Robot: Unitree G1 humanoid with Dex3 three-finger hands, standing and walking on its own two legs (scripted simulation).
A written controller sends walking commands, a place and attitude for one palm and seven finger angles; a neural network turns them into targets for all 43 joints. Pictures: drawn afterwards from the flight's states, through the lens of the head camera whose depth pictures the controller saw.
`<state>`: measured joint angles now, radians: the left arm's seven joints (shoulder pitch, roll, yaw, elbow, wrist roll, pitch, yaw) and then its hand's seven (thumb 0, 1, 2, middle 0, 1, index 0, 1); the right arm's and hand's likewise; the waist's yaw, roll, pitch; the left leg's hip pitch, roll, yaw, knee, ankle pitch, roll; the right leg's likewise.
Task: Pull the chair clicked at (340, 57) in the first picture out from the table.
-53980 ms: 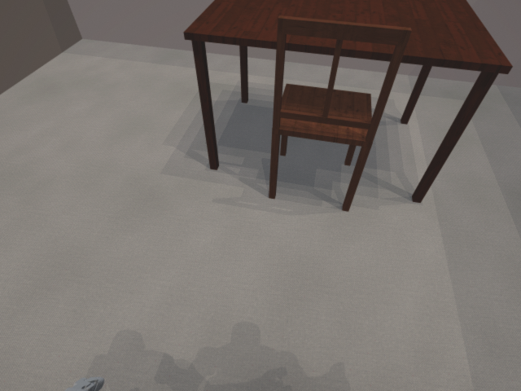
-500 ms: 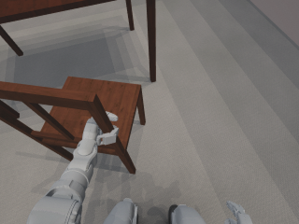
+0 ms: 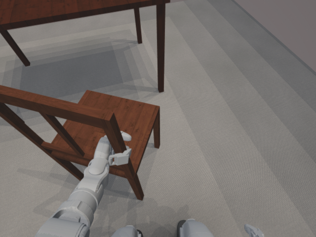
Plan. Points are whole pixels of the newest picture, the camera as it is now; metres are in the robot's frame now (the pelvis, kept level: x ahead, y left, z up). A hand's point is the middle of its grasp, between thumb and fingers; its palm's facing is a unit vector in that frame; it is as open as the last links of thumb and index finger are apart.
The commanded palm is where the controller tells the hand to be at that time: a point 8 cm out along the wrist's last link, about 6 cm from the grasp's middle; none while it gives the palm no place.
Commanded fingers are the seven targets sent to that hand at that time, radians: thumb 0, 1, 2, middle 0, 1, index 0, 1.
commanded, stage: stop walking, hand still on the chair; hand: left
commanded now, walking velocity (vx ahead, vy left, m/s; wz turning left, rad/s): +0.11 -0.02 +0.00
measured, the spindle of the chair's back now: (65, 136) +0.42 +0.30 -0.08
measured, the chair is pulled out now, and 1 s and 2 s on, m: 0.56 0.60 0.60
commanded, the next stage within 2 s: open the thumb and straighten the fingers in 0.86 s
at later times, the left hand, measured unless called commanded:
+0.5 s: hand (126, 165) +0.31 +0.09 -0.06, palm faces -0.09 -0.99 -0.13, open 6.1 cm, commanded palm +0.29 +0.15 -0.04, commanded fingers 0.00 0.90 0.90 -0.50 -1.45 -0.50 -1.45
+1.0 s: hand (126, 165) +0.31 +0.09 -0.06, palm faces -0.07 -0.99 -0.11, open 6.2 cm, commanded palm +0.29 +0.15 -0.04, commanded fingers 0.00 0.54 0.73 -0.50 -1.45 -0.50 -1.45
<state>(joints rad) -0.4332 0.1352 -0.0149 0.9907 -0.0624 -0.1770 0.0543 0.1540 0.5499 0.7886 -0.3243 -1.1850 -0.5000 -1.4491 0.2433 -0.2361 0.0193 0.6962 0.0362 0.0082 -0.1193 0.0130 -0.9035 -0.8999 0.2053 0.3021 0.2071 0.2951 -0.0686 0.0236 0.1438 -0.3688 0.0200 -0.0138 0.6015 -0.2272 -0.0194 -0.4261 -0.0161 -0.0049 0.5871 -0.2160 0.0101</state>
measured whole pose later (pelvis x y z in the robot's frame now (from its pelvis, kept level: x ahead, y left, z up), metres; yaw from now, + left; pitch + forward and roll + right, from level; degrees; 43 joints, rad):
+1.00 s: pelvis +0.08 -0.01 +0.01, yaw +1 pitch +0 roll +0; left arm 0.06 0.09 -0.15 0.59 -0.03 -0.14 0.08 0.17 0.58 0.76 -0.27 -1.24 -0.50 -1.45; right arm 0.21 -0.21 0.03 0.65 0.02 0.03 -0.09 0.01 -0.90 -0.90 0.20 0.30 0.21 0.30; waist -0.03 0.02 0.03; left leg -0.18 0.02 -0.02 0.46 -0.28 -0.03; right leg -0.25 -0.01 -0.01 0.47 -0.22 0.00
